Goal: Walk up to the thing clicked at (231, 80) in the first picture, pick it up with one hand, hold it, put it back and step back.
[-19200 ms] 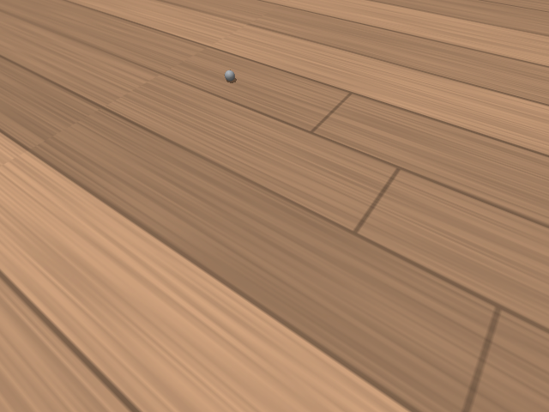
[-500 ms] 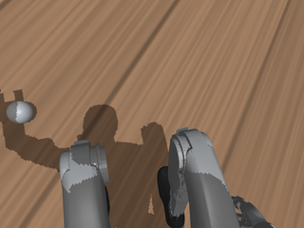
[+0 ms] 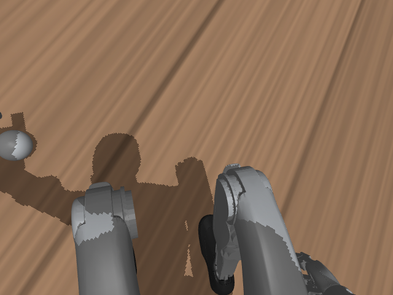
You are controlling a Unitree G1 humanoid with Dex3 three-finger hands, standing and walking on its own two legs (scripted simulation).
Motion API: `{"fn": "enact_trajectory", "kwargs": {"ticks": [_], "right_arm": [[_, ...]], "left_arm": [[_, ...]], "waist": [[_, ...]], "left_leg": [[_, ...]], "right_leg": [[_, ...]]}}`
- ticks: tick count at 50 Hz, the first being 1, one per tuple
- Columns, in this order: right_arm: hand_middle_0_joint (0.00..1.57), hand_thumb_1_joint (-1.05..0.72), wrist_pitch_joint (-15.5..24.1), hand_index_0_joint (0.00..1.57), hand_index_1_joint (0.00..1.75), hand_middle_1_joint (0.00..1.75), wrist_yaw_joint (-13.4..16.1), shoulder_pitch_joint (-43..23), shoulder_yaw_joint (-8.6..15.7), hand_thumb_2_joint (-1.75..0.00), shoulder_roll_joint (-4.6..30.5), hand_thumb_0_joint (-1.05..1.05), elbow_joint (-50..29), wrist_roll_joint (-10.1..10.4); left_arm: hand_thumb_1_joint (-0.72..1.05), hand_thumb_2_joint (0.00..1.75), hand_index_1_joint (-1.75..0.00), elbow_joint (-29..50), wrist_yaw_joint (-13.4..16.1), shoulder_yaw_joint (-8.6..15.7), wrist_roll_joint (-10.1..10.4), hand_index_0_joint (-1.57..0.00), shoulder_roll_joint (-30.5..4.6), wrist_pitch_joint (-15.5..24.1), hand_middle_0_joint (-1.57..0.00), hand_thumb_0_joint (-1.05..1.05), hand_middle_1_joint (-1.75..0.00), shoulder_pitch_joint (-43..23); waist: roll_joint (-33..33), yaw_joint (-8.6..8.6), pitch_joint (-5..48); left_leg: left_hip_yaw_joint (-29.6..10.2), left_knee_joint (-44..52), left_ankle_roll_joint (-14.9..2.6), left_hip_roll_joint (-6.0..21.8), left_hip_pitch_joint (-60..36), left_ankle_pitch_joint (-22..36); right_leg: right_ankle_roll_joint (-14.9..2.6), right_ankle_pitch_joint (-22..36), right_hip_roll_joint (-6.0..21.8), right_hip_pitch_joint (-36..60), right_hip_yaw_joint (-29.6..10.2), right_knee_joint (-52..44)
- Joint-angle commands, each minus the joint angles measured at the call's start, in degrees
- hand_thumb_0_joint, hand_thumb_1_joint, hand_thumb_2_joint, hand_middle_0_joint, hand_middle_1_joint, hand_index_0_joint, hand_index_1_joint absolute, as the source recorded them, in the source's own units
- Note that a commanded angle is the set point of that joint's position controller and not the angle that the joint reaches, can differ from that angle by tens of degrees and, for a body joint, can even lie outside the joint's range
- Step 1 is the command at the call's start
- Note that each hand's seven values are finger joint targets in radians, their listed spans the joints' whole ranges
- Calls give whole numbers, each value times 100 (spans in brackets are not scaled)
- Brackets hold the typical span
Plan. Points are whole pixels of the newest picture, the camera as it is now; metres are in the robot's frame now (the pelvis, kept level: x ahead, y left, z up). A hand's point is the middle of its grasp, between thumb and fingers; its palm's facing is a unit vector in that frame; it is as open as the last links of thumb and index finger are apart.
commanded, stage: approach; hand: left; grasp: from above
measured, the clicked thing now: (14, 145) +0.43 +0.37 -0.28
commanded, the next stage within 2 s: rest palm in 0.74 s
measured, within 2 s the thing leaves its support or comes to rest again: neither
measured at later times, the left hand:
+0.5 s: hand out of the picture +0.42 +0.35 -0.15, palm faces -0.52 -0.12 -0.85, open 13.9 cm
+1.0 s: hand out of the picture +0.44 +0.37 -0.13, palm faces -0.40 -0.06 -0.92, open 14.1 cm
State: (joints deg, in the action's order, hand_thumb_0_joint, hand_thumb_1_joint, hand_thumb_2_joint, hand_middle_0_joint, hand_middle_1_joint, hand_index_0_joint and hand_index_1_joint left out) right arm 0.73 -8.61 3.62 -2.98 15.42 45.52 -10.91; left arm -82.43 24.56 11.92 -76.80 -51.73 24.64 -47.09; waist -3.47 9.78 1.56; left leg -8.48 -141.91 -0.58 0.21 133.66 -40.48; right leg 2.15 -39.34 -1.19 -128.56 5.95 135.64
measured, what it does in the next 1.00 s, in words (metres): stands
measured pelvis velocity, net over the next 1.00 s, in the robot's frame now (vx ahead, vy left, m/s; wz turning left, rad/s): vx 0.00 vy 0.00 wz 0.00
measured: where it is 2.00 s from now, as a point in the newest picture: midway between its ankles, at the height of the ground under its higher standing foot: (173, 280)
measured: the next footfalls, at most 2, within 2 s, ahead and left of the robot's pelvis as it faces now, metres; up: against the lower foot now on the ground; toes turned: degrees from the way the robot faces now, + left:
none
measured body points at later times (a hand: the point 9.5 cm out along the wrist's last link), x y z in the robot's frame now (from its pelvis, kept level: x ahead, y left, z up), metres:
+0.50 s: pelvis +0.00 +0.00 +0.02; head +0.25 +0.06 +0.39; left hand +0.45 +0.36 -0.10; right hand +0.05 -0.28 -0.09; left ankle +0.07 +0.12 -0.28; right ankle +0.10 -0.12 -0.28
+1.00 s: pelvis +0.00 +0.00 +0.01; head +0.23 +0.09 +0.39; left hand +0.46 +0.37 -0.08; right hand +0.12 -0.27 -0.09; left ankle +0.07 +0.12 -0.28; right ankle +0.10 -0.12 -0.28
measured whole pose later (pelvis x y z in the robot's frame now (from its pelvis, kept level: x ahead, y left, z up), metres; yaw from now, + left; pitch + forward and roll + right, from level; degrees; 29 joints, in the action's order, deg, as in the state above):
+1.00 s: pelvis +0.00 +0.00 +0.01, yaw +0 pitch +33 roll -10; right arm 2.5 -8.4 2.7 -3.9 15.3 41.5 -8.0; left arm -83.8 22.2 7.5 -73.9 -49.6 11.7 -55.7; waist -1.2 13.2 3.4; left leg -7.5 -139.4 -1.4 0.1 133.4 -39.9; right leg 2.6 -39.1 -1.0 -128.0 5.2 133.2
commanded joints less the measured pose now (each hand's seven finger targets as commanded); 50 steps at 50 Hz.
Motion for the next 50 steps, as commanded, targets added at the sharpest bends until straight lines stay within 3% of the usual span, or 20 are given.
{"fn": "enact_trajectory", "kwargs": {"ticks": [1,4,7,12,14,15,18,19,22,24,27,31,36,39,42,43,45,47,49,50], "right_arm": [[20,-90,102,20,30,30,91,1113,449,-90,1548,0,-69,21],[20,-90,167,20,30,30,107,1192,470,-90,1542,0,-112,63],[20,-91,192,20,30,30,109,1281,482,-90,1552,0,-166,144],[20,-91,185,20,30,30,84,1407,344,-90,1529,0,-305,247],[20,-91,168,20,30,30,100,1389,316,-90,1512,0,-357,311],[20,-91,166,20,30,30,101,1390,295,-90,1533,0,-402,329],[20,-91,125,20,30,30,101,1328,204,-90,1489,0,-477,359],[20,-91,107,20,30,30,97,1366,197,-90,1540,0,-500,367],[20,-90,35,20,30,30,93,1228,91,-90,1533,0,-553,301],[20,-90,12,20,30,30,99,1202,52,-90,1538,0,-528,220],[20,-90,-3,20,30,30,94,1195,1,-89,1580,0,-433,87],[20,-90,24,20,30,30,99,1161,103,-89,1637,0,-298,-4],[20,-90,106,20,30,30,129,1080,366,-89,1705,0,-220,-68],[20,-90,133,20,30,30,129,1054,485,-90,1690,0,-206,42],[20,-90,147,20,30,30,126,1117,478,-90,1637,0,-130,150],[20,-90,161,20,30,30,111,1164,441,-90,1591,0,-128,187],[20,-89,152,20,30,30,97,1294,420,-90,1609,0,-176,232],[20,-90,147,20,30,30,89,1357,391,-90,1621,0,-273,289],[20,-90,137,20,30,30,83,1296,373,-90,1667,0,-473,333],[20,-90,133,20,30,30,58,1211,313,-90,1593,0,-558,345]], "left_arm": [[-51,97,-104,930,440,-58,89,-8,-1294,-64,-6,0,-107,-1994],[-53,98,-105,1145,589,-85,109,-8,-1192,-360,-6,0,-106,-2138],[-55,99,-105,1158,628,53,167,-7,-1328,-784,-6,0,-105,-2213],[-55,99,-105,573,296,-19,282,-8,-1405,-1303,-7,0,-105,-2212],[-54,98,-105,416,71,-50,371,-8,-1459,-1394,-7,0,-106,-1895],[-53,97,-105,399,-34,21,480,-9,-1545,-1400,-7,0,-107,-1821],[-53,96,-106,313,-414,-131,647,-9,-1530,-1317,-7,0,-108,-1486],[-51,94,-105,302,-504,-41,747,-10,-1638,-1242,-8,0,-107,-1395],[-50,94,-104,202,-644,30,868,-11,-1743,-847,-8,0,-107,-1114],[-50,95,-104,335,-669,55,881,-10,-1737,-499,-8,0,-107,-1130],[-52,96,-104,646,-464,220,792,-9,-1852,57,-7,0,-106,-1368],[-53,99,-104,1082,83,182,398,-8,-1776,487,-7,0,-105,-1855],[-55,106,-104,1683,800,386,76,-7,-1877,180,-8,0,-103,-2102],[-59,108,-103,1695,921,349,129,-5,-1819,-400,-8,0,-101,-2416],[-57,108,-106,951,699,-32,164,-6,-1350,-995,-7,0,-104,-2338],[-56,101,-101,694,552,-196,158,-6,-1228,-1137,-6,0,-101,-2369],[-55,101,-101,375,217,-305,212,-5,-1157,-1360,-6,0,-100,-2151],[-53,98,-102,310,-139,-432,389,-7,-1062,-1464,-6,0,-103,-1959],[-50,95,-104,124,-439,-316,561,-8,-1201,-1436,-6,0,-106,-1695],[-49,94,-104,57,-621,-550,635,-9,-921,-1366,-6,0,-107,-1703]], "waist": [[2258,236,3670],[2506,229,3883],[2680,188,4026],[2192,228,3878],[1938,140,3836],[1775,136,3829],[1410,173,3615],[1218,199,3637],[1038,140,3506],[1122,195,3372],[1495,175,3368],[2153,335,3528],[2854,261,4010],[3245,173,4205],[3079,276,3832],[2896,291,3612],[2443,300,3454],[1909,331,3470],[1563,342,3467],[1475,411,3361]], "left_leg": [[291,1671,-49,-3,-3438,935],[343,1766,-37,-9,-3578,1058],[366,1858,-23,5,-3732,1371],[516,1798,-136,-52,-3123,1309],[594,1780,-182,-82,-2984,1326],[586,1784,-204,-92,-2826,1254],[630,1675,-264,-114,-2470,1276],[622,1609,-292,-119,-2356,1331],[591,1565,-283,-112,-2095,1099],[551,1525,-251,-109,-2127,999],[461,1484,-166,-77,-2494,928],[343,1406,-37,2,-3190,949],[365,1622,62,40,-3905,1080],[339,1850,106,61,-4109,1204],[338,1961,62,41,-3860,1154],[340,1971,38,8,-3582,1038],[321,1977,-48,-28,-3299,1068],[360,1891,-125,-57,-3126,1249],[347,1818,-158,-72,-2896,1385],[349,1791,-170,-89,-2740,1320]], "right_leg": [[-362,948,-200,1022,488,-1167],[-353,1088,-178,1087,458,-1185],[-348,1374,-128,1178,417,-1154],[-395,1483,-128,1661,293,-1425],[-387,1503,-138,1945,232,-1538],[-373,1449,-137,2052,221,-1554],[-320,1511,-160,2437,155,-1632],[-293,1576,-155,2560,148,-1635],[-289,1293,-191,2638,177,-1634],[-307,1143,-222,2539,213,-1615],[-359,984,-261,2240,289,-1538],[-411,932,-266,1616,392,-1311],[-397,998,-211,1245,485,-1114],[-449,1138,-154,936,475,-1023],[-439,1160,-120,721,452,-1108],[-461,1117,-117,700,423,-1151],[-408,1175,-94,992,419,-1294],[-381,1411,-103,1428,365,-1440],[-356,1575,-108,1749,348,-1444],[-360,1514,-119,1805,333,-1457]]}}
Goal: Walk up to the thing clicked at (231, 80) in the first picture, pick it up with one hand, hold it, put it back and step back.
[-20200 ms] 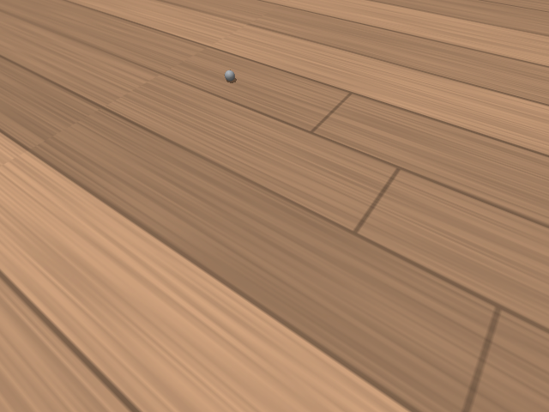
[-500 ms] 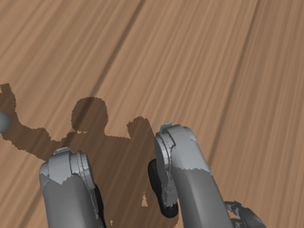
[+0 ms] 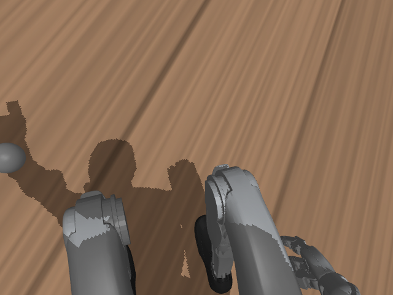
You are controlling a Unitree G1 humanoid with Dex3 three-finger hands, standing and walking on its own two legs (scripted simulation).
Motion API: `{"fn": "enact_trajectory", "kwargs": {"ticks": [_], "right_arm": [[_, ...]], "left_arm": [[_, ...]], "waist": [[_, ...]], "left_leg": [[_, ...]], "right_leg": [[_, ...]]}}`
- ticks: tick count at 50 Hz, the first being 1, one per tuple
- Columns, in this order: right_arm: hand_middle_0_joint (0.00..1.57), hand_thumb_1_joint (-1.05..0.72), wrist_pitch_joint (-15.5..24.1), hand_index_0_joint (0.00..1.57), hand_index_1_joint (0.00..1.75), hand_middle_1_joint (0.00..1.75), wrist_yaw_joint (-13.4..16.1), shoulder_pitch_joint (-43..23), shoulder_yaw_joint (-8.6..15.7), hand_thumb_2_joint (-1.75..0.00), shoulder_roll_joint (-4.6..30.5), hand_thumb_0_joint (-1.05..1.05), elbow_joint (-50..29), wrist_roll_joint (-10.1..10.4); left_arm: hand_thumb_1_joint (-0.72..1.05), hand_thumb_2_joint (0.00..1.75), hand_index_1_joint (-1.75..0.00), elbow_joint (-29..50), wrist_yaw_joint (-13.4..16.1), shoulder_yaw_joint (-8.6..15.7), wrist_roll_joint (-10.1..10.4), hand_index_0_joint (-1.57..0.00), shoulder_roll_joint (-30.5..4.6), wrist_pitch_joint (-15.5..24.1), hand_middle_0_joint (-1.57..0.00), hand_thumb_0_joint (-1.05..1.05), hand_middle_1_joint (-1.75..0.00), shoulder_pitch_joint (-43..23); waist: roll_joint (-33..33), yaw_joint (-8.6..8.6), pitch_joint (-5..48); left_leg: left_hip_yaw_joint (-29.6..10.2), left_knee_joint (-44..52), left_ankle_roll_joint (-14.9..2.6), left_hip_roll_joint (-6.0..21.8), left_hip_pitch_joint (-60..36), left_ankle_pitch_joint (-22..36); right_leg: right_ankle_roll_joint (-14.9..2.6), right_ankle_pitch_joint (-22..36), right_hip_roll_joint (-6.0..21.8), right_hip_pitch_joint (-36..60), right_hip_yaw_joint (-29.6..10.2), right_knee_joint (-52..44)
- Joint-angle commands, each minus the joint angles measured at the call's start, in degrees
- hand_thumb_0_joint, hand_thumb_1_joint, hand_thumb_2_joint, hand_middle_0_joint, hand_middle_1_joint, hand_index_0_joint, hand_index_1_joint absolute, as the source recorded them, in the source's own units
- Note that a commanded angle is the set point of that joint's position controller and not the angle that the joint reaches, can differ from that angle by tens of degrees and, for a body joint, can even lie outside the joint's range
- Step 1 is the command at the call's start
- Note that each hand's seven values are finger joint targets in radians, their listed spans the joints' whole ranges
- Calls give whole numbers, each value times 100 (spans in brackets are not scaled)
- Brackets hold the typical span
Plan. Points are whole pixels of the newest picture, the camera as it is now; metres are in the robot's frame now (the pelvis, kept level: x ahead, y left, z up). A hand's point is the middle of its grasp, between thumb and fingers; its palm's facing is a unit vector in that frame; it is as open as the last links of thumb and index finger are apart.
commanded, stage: rest palm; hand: left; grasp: from above
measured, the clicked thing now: (7, 157) +0.44 +0.36 -0.29
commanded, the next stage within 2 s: close in 0.96 s
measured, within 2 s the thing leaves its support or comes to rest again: neither
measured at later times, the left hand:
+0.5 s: hand (5, 155) +0.43 +0.34 -0.23, palm faces -0.41 -0.10 -0.91, open 14.0 cm
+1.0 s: hand (5, 160) +0.42 +0.35 -0.25, palm faces -0.47 -0.16 -0.87, open 14.1 cm
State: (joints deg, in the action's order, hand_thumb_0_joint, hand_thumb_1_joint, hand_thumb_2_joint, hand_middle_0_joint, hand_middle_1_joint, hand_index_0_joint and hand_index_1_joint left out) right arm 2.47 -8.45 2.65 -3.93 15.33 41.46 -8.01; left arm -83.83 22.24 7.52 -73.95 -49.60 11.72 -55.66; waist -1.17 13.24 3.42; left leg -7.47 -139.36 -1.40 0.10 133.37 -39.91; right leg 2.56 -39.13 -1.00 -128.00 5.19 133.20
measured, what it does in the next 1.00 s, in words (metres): stands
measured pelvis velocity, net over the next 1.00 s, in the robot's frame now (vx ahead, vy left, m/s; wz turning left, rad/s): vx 0.00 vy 0.00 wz -0.07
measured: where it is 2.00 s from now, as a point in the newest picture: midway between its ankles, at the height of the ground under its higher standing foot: (172, 281)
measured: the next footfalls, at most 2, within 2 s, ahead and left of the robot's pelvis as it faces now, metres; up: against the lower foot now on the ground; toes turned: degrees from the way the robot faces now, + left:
none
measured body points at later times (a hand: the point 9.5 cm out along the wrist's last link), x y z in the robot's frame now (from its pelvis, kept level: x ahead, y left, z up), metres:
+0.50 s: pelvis +0.00 +0.00 -0.03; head +0.24 +0.12 +0.33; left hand +0.44 +0.35 -0.18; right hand +0.05 -0.28 -0.10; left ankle +0.07 +0.12 -0.29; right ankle +0.10 -0.13 -0.29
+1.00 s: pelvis +0.00 +0.00 -0.03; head +0.26 +0.12 +0.32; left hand +0.44 +0.36 -0.20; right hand +0.06 -0.27 -0.10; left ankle +0.07 +0.12 -0.29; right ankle +0.10 -0.13 -0.29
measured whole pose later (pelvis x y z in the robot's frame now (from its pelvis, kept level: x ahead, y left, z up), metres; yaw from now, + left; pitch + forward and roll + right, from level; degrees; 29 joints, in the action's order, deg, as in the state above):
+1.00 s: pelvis +0.00 +0.00 -0.03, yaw -4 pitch +27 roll -13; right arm 6.7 -11.9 4.1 -13.6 17.6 41.0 -15.3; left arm -94.5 30.1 13.1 -76.5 -60.9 22.7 -52.0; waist -7.5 17.1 -6.8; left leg -12.8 -147.3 -0.5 0.5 134.0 -41.7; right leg 3.1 -38.4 -2.8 -127.9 9.4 137.7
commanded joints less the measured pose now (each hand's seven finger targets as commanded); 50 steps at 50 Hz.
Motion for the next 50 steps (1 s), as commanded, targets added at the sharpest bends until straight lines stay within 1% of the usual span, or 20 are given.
{"fn": "enact_trajectory", "kwargs": {"ticks": [1,2,4,6,9,12,16,22,24,28,30,31,33,34,36,42,44,45,47,50], "right_arm": [[20,-90,-57,20,30,30,36,1372,374,-90,1630,0,-157,30],[20,-90,-93,20,30,30,40,1384,328,-90,1637,0,-138,33],[20,-90,-105,20,30,30,36,1241,199,-90,1597,0,-276,-3],[20,-90,-121,20,30,30,38,1254,41,-90,1617,0,-266,-79],[20,-90,-151,20,30,30,47,1204,-126,-90,1646,0,-190,-203],[20,-89,-155,20,30,30,91,1203,-178,-90,1751,0,-60,-339],[20,-89,-73,20,30,30,108,1163,-218,-90,1824,0,23,-561],[20,-89,201,20,30,30,45,1120,-179,-90,1895,0,202,-764],[20,-89,359,20,30,30,-50,1117,-209,-90,1918,0,166,-787],[20,-89,516,20,30,30,-131,1084,-211,-90,2047,0,45,-739],[20,-89,553,20,30,30,-194,1185,-193,-90,2028,0,35,-766],[20,-89,546,20,30,30,-192,1168,-159,-90,2028,0,64,-745],[20,-89,582,20,30,30,-235,1231,-199,-90,1979,0,9,-733],[20,-89,602,20,30,30,-247,1122,-228,-90,2005,0,-99,-716],[20,-89,556,20,30,30,-226,1253,-228,-90,2054,0,-53,-669],[20,-89,491,20,30,30,-269,1253,-370,-90,1959,0,-76,-675],[20,-89,446,20,30,30,-254,1228,-383,-90,2006,0,-86,-683],[20,-89,449,20,30,30,-269,1174,-463,-90,1918,0,-93,-694],[20,-89,426,20,30,30,-252,1118,-429,-90,2008,0,-69,-733],[20,-89,447,20,30,30,-268,1037,-486,-90,2042,0,-110,-803]], "left_arm": [[-50,94,-105,144,-505,6,395,-9,-1257,19,-6,0,-108,-841],[-51,94,-106,85,-577,165,408,-9,-1569,114,-6,0,-108,-714],[-52,95,-105,248,-616,33,452,-8,-1485,466,-7,0,-106,-944],[-53,96,-105,400,-464,220,400,-8,-1821,858,-6,0,-106,-1065],[-53,97,-104,504,-50,560,163,-8,-2417,1383,-6,0,-105,-1292],[-53,98,-102,271,505,650,-154,-7,-2548,1645,-6,0,-103,-1378],[-51,98,-100,-139,1153,656,-565,-7,-2621,1570,-6,0,-101,-1236],[-53,103,-100,-333,1648,556,-580,-6,-2477,946,-7,0,-99,-1335],[-53,103,-100,-550,1585,365,-565,-6,-2344,734,-7,0,-100,-1457],[-53,101,-99,-536,1491,717,-378,-6,-2727,449,-6,0,-99,-1166],[-53,99,-100,-706,1320,684,-331,-6,-2582,350,-6,0,-100,-1019],[-53,100,-100,-710,1259,805,-220,-6,-2612,326,-6,0,-100,-890],[-54,99,-100,-661,1065,693,-116,-6,-2474,310,-6,0,-100,-969],[-54,99,-101,-526,964,514,-56,-6,-2340,345,-6,0,-101,-1068],[-53,99,-100,-477,900,803,50,-6,-2710,432,-6,0,-100,-813],[-56,103,-101,-351,753,655,72,-5,-2598,896,-7,0,-100,-890],[-57,104,-100,-249,845,712,20,-5,-2707,1046,-7,0,-98,-902],[-56,104,-100,-336,878,609,-75,-5,-2695,1094,-7,0,-99,-928],[-55,105,-102,-363,1045,727,-129,-6,-2759,1177,-7,0,-100,-855],[-54,106,-103,-517,1273,637,-345,-6,-2818,1184,-8,0,-101,-833]], "waist": [[1113,161,3034],[977,96,2942],[1003,142,2916],[1051,136,3011],[1422,71,3206],[1714,181,3252],[2134,232,3082],[2450,314,2950],[2563,444,2777],[2489,308,2853],[2522,409,2773],[2494,326,2794],[2327,471,2744],[2269,492,2713],[2166,411,2815],[1950,519,2808],[1968,518,2851],[2014,520,2780],[2156,465,2761],[2233,503,2573]], "left_leg": [[254,1487,-118,-81,-2545,1235],[263,1488,-132,-89,-2362,1118],[281,1357,-122,-93,-2292,915],[313,1247,-110,-79,-2410,1007],[332,1119,-57,-58,-2529,946],[270,1046,-14,-2,-2878,1031],[232,1096,52,43,-3154,971],[193,1037,103,65,-3042,892],[126,967,114,97,-3126,885],[70,988,97,73,-2976,1159],[42,999,112,82,-2982,1225],[33,1037,103,76,-2931,1196],[76,889,68,75,-2837,1249],[92,858,40,63,-2682,1148],[89,836,21,60,-2638,1266],[57,677,31,101,-2663,1310],[45,665,42,114,-2764,1360],[46,647,51,131,-2783,1296],[13,721,76,139,-2839,1301],[18,742,102,159,-2882,1184]], "right_leg": [[-378,1489,-145,1871,415,-1264],[-380,1345,-157,1954,405,-1295],[-399,1108,-188,1922,407,-1320],[-369,1183,-235,2139,415,-1341],[-384,1068,-289,2170,407,-1245],[-400,1130,-317,1908,502,-1053],[-436,1011,-344,1491,638,-879],[-439,1017,-359,1101,771,-671],[-414,1096,-342,936,810,-529],[-385,1370,-309,1185,852,-470],[-369,1422,-295,1189,875,-386],[-376,1385,-312,1243,883,-455],[-353,1479,-303,1403,848,-507],[-372,1419,-321,1444,828,-571],[-357,1515,-317,1716,821,-636],[-345,1554,-366,1921,819,-679],[-337,1572,-386,1961,843,-691],[-345,1516,-392,1884,841,-650],[-354,1502,-422,1849,885,-642],[-360,1402,-438,1691,925,-581]]}}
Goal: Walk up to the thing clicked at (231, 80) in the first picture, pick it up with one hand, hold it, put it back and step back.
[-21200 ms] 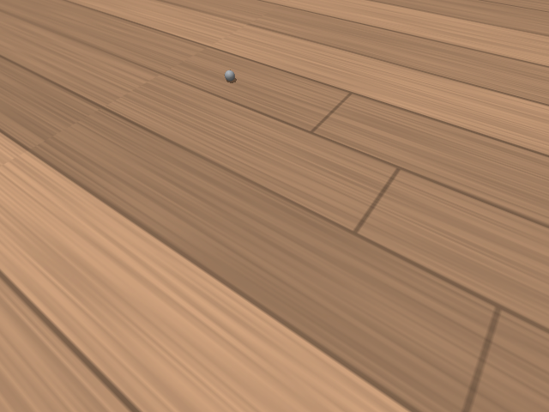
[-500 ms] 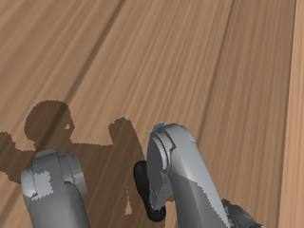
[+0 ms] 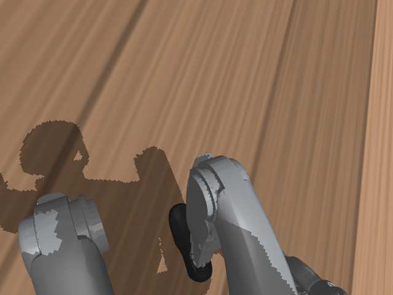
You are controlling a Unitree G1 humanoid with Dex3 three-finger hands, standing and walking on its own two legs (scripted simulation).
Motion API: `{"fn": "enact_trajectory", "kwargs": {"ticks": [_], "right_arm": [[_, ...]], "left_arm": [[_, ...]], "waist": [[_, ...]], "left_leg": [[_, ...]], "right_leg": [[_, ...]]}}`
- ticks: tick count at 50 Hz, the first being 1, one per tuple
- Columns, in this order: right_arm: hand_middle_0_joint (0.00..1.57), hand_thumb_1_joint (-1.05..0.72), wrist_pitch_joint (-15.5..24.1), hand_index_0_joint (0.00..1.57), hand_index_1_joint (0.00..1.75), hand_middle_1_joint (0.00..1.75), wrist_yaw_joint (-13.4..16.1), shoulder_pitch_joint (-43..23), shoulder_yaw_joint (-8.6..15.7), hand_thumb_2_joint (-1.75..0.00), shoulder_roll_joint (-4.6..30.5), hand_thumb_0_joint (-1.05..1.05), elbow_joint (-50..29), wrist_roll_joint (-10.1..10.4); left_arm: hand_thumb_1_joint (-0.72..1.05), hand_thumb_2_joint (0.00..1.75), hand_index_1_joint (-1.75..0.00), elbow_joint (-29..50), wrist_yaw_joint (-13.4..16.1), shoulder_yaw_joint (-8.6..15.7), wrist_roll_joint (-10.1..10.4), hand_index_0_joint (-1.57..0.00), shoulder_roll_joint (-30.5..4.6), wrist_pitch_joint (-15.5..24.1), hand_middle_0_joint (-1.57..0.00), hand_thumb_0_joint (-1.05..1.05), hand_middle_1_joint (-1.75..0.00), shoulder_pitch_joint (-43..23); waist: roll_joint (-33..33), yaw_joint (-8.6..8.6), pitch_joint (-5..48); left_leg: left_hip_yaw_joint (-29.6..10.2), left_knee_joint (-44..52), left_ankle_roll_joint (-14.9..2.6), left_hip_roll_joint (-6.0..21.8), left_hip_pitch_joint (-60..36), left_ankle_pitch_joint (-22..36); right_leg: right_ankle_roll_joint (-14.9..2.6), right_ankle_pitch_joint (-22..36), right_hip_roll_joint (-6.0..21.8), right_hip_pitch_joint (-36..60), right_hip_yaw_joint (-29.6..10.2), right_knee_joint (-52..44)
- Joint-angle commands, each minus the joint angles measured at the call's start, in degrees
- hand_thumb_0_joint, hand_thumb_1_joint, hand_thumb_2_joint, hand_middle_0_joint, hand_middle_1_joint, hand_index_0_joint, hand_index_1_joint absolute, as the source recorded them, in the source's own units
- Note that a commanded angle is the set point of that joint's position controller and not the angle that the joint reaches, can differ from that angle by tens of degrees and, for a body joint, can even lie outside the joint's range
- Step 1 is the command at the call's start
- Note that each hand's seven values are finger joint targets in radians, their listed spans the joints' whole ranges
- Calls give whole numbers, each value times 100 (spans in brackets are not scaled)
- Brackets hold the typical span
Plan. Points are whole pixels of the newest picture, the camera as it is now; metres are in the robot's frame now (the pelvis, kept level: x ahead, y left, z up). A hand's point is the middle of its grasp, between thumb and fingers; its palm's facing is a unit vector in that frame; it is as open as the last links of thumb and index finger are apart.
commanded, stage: close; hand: left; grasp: from above
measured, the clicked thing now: out of the picture +0.41 +0.39 -0.26
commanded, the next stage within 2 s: settle in 1.86 s
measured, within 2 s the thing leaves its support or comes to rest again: neither
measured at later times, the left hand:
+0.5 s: hand out of the picture +0.40 +0.38 -0.24, palm faces -0.46 -0.17 -0.87, open 12.6 cm
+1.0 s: hand out of the picture +0.40 +0.39 -0.24, palm faces -0.42 -0.17 -0.89, open 10.9 cm
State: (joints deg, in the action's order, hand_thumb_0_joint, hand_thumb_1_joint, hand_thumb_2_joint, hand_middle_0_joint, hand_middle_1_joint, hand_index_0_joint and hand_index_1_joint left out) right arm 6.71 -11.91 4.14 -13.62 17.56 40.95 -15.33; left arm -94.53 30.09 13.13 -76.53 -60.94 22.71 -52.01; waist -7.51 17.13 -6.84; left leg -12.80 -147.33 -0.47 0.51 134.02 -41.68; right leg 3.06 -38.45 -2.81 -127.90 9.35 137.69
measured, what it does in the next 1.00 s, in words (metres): stands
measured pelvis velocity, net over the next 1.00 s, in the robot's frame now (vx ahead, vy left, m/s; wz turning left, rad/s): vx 0.00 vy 0.00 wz -0.03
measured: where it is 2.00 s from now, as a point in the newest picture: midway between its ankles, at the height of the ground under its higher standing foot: (149, 278)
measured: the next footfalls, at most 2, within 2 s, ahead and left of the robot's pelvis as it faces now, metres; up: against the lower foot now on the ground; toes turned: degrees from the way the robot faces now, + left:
none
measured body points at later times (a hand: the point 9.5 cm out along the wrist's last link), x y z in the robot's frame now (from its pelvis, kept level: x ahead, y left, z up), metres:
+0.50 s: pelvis +0.00 +0.00 -0.01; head +0.25 +0.14 +0.34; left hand +0.42 +0.39 -0.19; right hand +0.08 -0.26 -0.07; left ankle +0.06 +0.12 -0.26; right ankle +0.11 -0.12 -0.26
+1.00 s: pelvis +0.00 +0.00 -0.01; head +0.25 +0.15 +0.34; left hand +0.42 +0.39 -0.19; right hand +0.09 -0.26 -0.06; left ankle +0.06 +0.12 -0.26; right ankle +0.11 -0.12 -0.26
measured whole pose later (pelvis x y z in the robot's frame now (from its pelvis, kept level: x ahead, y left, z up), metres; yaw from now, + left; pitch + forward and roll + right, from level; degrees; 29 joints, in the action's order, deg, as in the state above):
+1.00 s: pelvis +0.00 +0.00 -0.01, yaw -2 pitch +25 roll -15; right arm 11.6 -13.3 2.3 -15.7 19.9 39.7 -16.6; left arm -98.5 35.0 12.7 -76.4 -63.2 18.2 -52.9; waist -8.9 18.4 -7.7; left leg -14.2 -149.2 -1.0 0.5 134.8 -41.5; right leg 3.4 -37.7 -3.4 -128.0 10.5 138.1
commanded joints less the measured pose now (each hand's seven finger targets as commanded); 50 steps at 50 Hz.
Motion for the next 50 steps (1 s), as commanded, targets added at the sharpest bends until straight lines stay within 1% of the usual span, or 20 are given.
{"fn": "enact_trajectory", "kwargs": {"ticks": [1,2,4,7,8,10,15,18,21,23,29,31,38,39,40,42,43,44,45,50], "right_arm": [[20,-89,40,20,30,30,73,839,491,-90,1857,0,-85,-73],[20,-89,59,20,30,30,83,821,490,-90,1835,0,-34,-75],[20,-88,126,20,30,30,48,817,477,-90,1887,0,-8,-114],[20,-88,195,20,30,30,44,675,514,-90,1932,0,-33,-111],[20,-89,241,20,30,30,15,690,480,-90,1943,0,-70,-141],[20,-89,311,20,30,30,21,674,506,-90,1996,0,-36,-107],[20,-89,423,20,30,30,-44,730,458,-90,2004,0,-85,-106],[20,-89,432,20,30,30,-28,695,425,-90,2013,0,-96,-68],[20,-89,448,20,30,30,-39,741,432,-90,2043,0,-126,-86],[20,-89,442,20,30,30,-46,730,307,-90,1932,0,-97,-78],[20,-89,356,20,30,30,-29,739,251,-90,1988,0,-132,-97],[20,-89,363,20,30,30,-46,733,220,-90,1998,0,-159,-163],[20,-88,451,20,30,30,-59,597,284,-90,2072,0,-143,-172],[20,-89,464,20,30,30,-56,592,289,-90,2065,0,-69,-152],[20,-89,484,20,30,30,-69,646,297,-90,2068,0,-89,-166],[20,-89,500,20,30,30,-75,601,322,-90,2108,0,-82,-150],[20,-89,499,20,30,30,-76,641,362,-90,2133,0,-136,-148],[20,-89,501,20,30,30,-71,580,315,-90,2065,0,-67,-116],[20,-89,516,20,30,30,-87,613,290,-90,2065,0,-118,-133],[20,-89,516,20,30,30,-85,671,329,-90,2079,0,-123,-94]], "left_arm": [[-53,107,-103,599,556,17,-91,-6,-1598,71,-8,0,-101,-1307],[-53,108,-103,522,631,38,-120,-6,-1549,27,-8,0,-102,-1180],[-46,104,-105,469,748,-8,-147,-10,-1538,-55,-9,0,-106,-1289],[-37,101,-104,388,886,-29,-199,-16,-1578,-222,-15,0,-105,-1307],[-36,101,-105,225,892,-107,-216,-16,-1520,-292,-15,0,-106,-1349],[-36,99,-104,336,912,34,-159,-16,-1699,-383,-14,0,-106,-1410],[-36,92,-103,61,770,-29,-31,-16,-1608,-561,-13,0,-106,-1371],[-31,95,-105,127,654,28,83,-20,-1694,-545,-18,0,-108,-1335],[-29,91,-104,191,495,-134,171,-21,-1512,-476,-17,0,-107,-1362],[-30,92,-103,217,456,-103,249,-21,-1608,-370,-18,0,-107,-1341],[-24,94,-102,270,566,44,181,-26,-1765,-123,-23,0,-105,-1090],[-22,94,-101,278,635,1,90,-28,-1778,-106,-26,0,-104,-1068],[-15,87,-94,437,901,11,42,-33,-1801,-236,-30,0,-97,-1174],[-13,89,-95,333,930,115,40,-34,-1937,-288,-32,0,-97,-1123],[-13,88,-95,407,911,-99,33,-34,-1703,-310,-31,0,-97,-1239],[-10,89,-96,202,919,125,30,-36,-1951,-405,-34,0,-99,-1123],[-9,87,-94,287,886,41,74,-37,-1806,-429,-34,0,-97,-1157],[-7,86,-95,148,861,140,107,-38,-1919,-467,-35,0,-98,-1104],[-6,87,-94,165,793,19,55,-39,-1888,-490,-37,0,-97,-1199],[-1,79,-91,160,557,-43,227,-43,-1712,-432,-39,0,-95,-1186]], "waist": [[2882,129,3523],[2923,46,3586],[3033,140,3520],[3029,71,3433],[2982,180,3302],[3014,110,3372],[3016,230,3290],[3021,185,3324],[2923,302,3333],[2840,280,3376],[2885,197,3481],[2911,256,3520],[2941,161,3414],[2991,130,3384],[3159,196,3344],[3080,126,3338],[3041,144,3370],[3008,92,3284],[2932,188,3206],[2921,241,3148]], "left_leg": [[540,1573,8,114,-2888,1305],[548,1590,21,120,-2975,1351],[483,1613,41,134,-3088,1410],[458,1695,45,132,-2934,1176],[456,1633,34,132,-2885,1092],[452,1654,20,131,-2836,1078],[386,1643,20,131,-2865,1151],[361,1679,10,125,-2780,1065],[407,1542,-8,126,-2778,1176],[421,1491,-20,127,-2688,1222],[369,1520,32,153,-2885,1538],[413,1427,29,166,-2967,1625],[399,1509,36,178,-2830,1351],[359,1535,50,189,-2868,1345],[370,1594,58,174,-2881,1338],[323,1604,57,185,-2835,1228],[332,1614,49,171,-2778,1276],[334,1581,40,168,-2672,1196],[348,1517,21,172,-2628,1158],[306,1596,35,171,-2752,1174]], "right_leg": [[-407,1278,-253,1598,536,-1021],[-419,1304,-276,1611,532,-1033],[-396,1336,-264,1457,600,-938],[-429,1157,-268,1302,600,-928],[-404,1144,-245,1235,610,-895],[-416,1141,-257,1275,585,-921],[-371,1244,-218,1269,626,-837],[-374,1168,-217,1360,633,-879],[-340,1311,-210,1514,619,-931],[-353,1352,-224,1713,604,-965],[-369,1532,-255,1827,672,-905],[-361,1633,-280,1920,653,-919],[-402,1364,-300,1688,658,-928],[-403,1340,-288,1614,671,-882],[-408,1336,-286,1564,665,-899],[-417,1271,-280,1488,690,-845],[-402,1318,-278,1568,679,-902],[-414,1264,-265,1543,666,-871],[-390,1275,-247,1503,656,-854],[-374,1256,-236,1489,683,-894]]}}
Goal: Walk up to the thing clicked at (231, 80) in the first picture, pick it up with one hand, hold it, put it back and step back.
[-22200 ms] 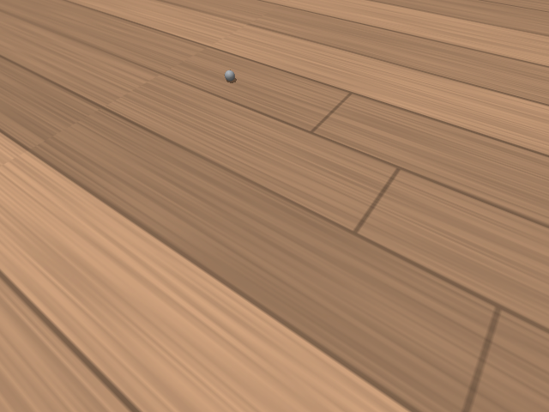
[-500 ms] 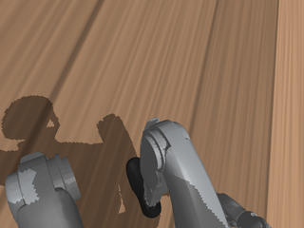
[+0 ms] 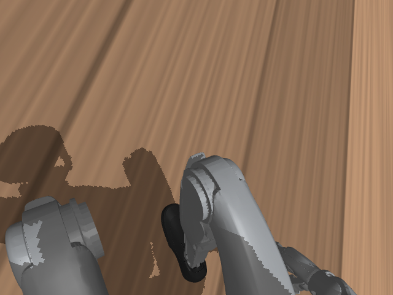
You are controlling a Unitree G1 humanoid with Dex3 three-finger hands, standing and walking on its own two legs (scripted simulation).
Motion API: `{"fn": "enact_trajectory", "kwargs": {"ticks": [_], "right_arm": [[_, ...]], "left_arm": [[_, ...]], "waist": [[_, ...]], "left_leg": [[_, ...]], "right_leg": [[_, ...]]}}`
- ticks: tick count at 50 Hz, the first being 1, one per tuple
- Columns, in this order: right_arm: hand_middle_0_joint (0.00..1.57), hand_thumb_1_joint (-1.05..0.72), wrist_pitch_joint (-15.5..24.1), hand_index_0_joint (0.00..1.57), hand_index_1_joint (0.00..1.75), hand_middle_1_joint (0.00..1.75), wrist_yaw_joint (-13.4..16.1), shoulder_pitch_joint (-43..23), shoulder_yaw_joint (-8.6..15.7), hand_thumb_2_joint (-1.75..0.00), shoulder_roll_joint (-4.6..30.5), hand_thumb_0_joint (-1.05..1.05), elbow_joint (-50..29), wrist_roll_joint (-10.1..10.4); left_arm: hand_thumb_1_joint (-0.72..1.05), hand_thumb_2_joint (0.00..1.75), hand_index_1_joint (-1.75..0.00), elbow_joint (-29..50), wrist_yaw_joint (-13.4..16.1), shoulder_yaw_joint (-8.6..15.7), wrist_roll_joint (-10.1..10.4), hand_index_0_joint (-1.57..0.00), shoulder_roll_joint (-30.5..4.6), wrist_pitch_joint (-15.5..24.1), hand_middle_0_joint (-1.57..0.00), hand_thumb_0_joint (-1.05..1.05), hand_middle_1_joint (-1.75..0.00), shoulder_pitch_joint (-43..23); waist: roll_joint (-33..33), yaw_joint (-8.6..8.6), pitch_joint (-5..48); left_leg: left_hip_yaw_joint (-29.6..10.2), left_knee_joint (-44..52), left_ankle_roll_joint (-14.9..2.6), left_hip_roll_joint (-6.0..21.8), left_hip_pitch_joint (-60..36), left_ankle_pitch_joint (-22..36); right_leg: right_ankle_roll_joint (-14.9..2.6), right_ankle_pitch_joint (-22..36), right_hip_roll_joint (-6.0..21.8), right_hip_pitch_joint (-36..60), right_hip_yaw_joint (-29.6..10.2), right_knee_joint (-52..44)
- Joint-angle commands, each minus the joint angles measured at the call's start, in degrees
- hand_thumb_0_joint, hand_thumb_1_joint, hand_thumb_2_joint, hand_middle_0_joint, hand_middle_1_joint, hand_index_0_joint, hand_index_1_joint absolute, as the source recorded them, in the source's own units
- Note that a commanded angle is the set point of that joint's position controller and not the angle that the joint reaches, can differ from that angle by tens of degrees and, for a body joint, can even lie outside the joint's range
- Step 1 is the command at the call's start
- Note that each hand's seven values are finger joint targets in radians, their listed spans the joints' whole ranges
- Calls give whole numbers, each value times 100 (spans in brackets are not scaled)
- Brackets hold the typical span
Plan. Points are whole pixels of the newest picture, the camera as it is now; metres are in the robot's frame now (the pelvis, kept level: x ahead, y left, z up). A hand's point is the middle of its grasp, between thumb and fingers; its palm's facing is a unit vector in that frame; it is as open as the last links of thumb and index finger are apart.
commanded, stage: close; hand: left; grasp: from above
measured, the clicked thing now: out of the picture +0.40 +0.40 -0.26
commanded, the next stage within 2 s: settle in 0.86 s
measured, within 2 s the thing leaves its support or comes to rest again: leaves its support in 1.28 s
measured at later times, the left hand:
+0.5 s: hand out of the picture +0.38 +0.39 -0.24, palm faces -0.43 -0.18 -0.89, open 9.2 cm
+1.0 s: hand out of the picture +0.39 +0.39 -0.23, palm faces -0.43 -0.19 -0.88, open 9.0 cm
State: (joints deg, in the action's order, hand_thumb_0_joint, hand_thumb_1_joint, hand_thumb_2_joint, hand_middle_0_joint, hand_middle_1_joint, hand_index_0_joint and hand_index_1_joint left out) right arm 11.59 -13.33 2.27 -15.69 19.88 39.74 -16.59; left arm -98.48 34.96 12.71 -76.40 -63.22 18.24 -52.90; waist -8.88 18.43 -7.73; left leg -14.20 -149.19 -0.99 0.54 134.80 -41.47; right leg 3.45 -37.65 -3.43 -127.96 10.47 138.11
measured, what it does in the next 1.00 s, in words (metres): stands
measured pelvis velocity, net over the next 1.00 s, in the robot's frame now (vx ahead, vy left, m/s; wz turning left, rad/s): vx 0.00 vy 0.00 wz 0.00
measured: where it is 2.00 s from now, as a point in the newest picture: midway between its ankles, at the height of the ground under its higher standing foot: (143, 281)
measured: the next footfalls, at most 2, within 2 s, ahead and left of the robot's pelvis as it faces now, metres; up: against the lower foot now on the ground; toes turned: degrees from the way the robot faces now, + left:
none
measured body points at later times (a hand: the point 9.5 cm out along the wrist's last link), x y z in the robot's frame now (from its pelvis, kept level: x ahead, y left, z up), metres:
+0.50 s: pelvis +0.00 +0.00 +0.00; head +0.25 +0.15 +0.34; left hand +0.40 +0.39 -0.19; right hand +0.11 -0.25 -0.06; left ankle +0.06 +0.12 -0.26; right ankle +0.12 -0.12 -0.26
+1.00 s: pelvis +0.00 +0.00 +0.00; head +0.25 +0.14 +0.34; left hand +0.41 +0.40 -0.18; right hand +0.09 -0.26 -0.06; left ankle +0.06 +0.12 -0.26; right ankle +0.12 -0.12 -0.26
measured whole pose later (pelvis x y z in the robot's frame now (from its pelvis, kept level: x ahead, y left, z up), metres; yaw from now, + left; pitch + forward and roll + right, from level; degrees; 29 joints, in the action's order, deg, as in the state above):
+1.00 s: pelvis +0.00 +0.00 +0.00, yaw +0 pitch +25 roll -14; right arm 11.9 -13.6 2.5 -17.0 19.8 40.0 -16.6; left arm -98.3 34.6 11.8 -75.3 -63.6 20.7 -52.3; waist -9.1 18.1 -9.1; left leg -14.6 -149.2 -0.5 0.6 134.1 -41.6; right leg 3.3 -37.5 -3.5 -127.6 10.7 138.2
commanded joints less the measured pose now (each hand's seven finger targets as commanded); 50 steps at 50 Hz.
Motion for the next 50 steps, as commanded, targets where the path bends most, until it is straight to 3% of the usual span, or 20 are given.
{"fn": "enact_trajectory", "kwargs": {"ticks": [1,6,12,16,20,21,23,25,30,35,38,39,40,43,44,45,48,50], "right_arm": [[20,-89,28,20,30,30,53,845,510,-90,1828,0,-1,31],[20,-89,-32,20,30,30,77,811,450,-90,1792,0,-25,55],[20,-89,-90,20,30,30,56,720,370,-90,1789,0,-22,3],[20,-89,-57,20,30,30,49,731,448,-90,1834,0,-7,-41],[20,-88,-8,20,30,30,39,717,437,-90,1811,0,76,-48],[20,-89,24,20,30,30,35,675,504,-90,1893,0,25,-52],[20,-89,45,20,30,30,34,740,475,-90,1861,0,74,-36],[20,-88,52,20,30,30,51,712,562,-90,1904,0,51,-27],[20,-88,89,20,30,30,25,799,540,-89,1892,0,59,-16],[20,-89,130,20,30,30,19,792,525,-90,1913,0,34,22],[20,-88,98,20,30,30,34,818,484,-89,1932,0,18,37],[20,-88,116,20,30,30,26,770,473,-89,1910,0,-18,42],[20,-88,98,20,30,30,48,779,486,-89,1910,0,-6,26],[20,-88,60,20,30,30,63,778,472,-89,1871,0,-5,48],[20,-88,66,20,30,30,42,851,446,-89,1862,0,-34,-1],[20,-88,72,20,30,30,30,839,444,-89,1871,0,-18,9],[20,-88,58,20,30,30,58,755,406,-89,1858,0,0,27],[20,-90,46,20,30,30,58,775,462,-90,1925,0,-3,6]], "left_arm": [[-1,78,-91,554,4,-44,263,-43,-1408,44,-39,0,-96,-1061],[6,77,-91,764,-90,-112,284,-48,-1464,305,-44,0,-95,-1089],[12,79,-89,678,111,-64,157,-53,-1472,465,-49,0,-93,-908],[20,75,-87,821,304,-25,40,-59,-1534,403,-54,0,-92,-999],[25,77,-85,868,429,88,99,-62,-1546,319,-58,0,-90,-1068],[27,76,-85,811,390,-104,67,-64,-1395,266,-60,0,-90,-1113],[32,76,-85,859,432,68,64,-67,-1633,236,-63,0,-89,-1192],[35,77,-86,911,454,102,55,-69,-1619,189,-65,0,-90,-1134],[42,77,-85,726,317,-25,49,-75,-1515,109,-71,0,-90,-1215],[47,76,-83,576,235,-78,132,-79,-1466,122,-75,0,-88,-1154],[51,74,-81,585,223,56,185,-83,-1657,160,-78,0,-86,-1015],[51,74,-82,545,190,-61,184,-83,-1570,165,-78,0,-86,-1044],[51,74,-82,610,213,102,228,-82,-1642,191,-77,0,-87,-995],[55,76,-83,579,202,69,222,-85,-1602,213,-80,0,-87,-946],[55,76,-82,539,170,-37,192,-86,-1508,216,-81,0,-86,-941],[57,75,-81,551,157,-50,240,-86,-1448,238,-82,0,-86,-981],[64,77,-82,548,176,-12,246,-92,-1564,280,-88,0,-86,-1004],[55,77,-82,599,166,4,228,-91,-1603,280,-86,0,-87,-1017]], "waist": [[3063,136,3236],[3010,107,3397],[3069,63,3407],[3183,57,3390],[3113,70,3439],[3101,103,3386],[3132,57,3428],[3182,0,3560],[3163,136,3376],[2982,146,3289],[2908,58,3378],[2895,86,3316],[2896,33,3410],[2940,5,3427],[2936,117,3412],[2952,111,3365],[2955,74,3259],[3056,47,3271]], "left_leg": [[408,1790,94,173,-2894,1218],[465,1694,67,160,-2819,1215],[404,1729,123,194,-3061,1453],[491,1699,119,187,-3030,1366],[433,1719,109,189,-2942,1347],[462,1699,104,191,-2947,1242],[439,1714,105,190,-2937,1217],[468,1738,106,185,-2993,1248],[499,1688,96,176,-2926,1259],[486,1660,71,171,-2846,1202],[509,1690,63,163,-2812,1262],[524,1610,57,171,-2731,1207],[516,1669,54,172,-2729,1237],[495,1687,76,174,-2773,1290],[492,1635,77,178,-2825,1382],[435,1668,95,185,-2874,1378],[434,1723,86,180,-2729,1133],[447,1757,92,169,-2726,1084]], "right_leg": [[-393,1221,-168,1501,598,-915],[-411,1251,-191,1793,537,-1022],[-416,1370,-217,1725,623,-922],[-431,1314,-231,1691,585,-941],[-426,1290,-222,1651,615,-920],[-424,1229,-219,1558,594,-932],[-426,1201,-210,1585,590,-935],[-444,1214,-225,1601,573,-945],[-408,1272,-194,1585,558,-932],[-403,1245,-193,1614,555,-959],[-402,1248,-206,1779,541,-1011],[-408,1229,-192,1741,515,-967],[-414,1232,-221,1824,534,-1031],[-430,1260,-223,1773,553,-973],[-404,1361,-218,1788,566,-946],[-399,1348,-196,1699,597,-888],[-423,1138,-204,1685,584,-964],[-431,1088,-213,1641,586,-972]]}}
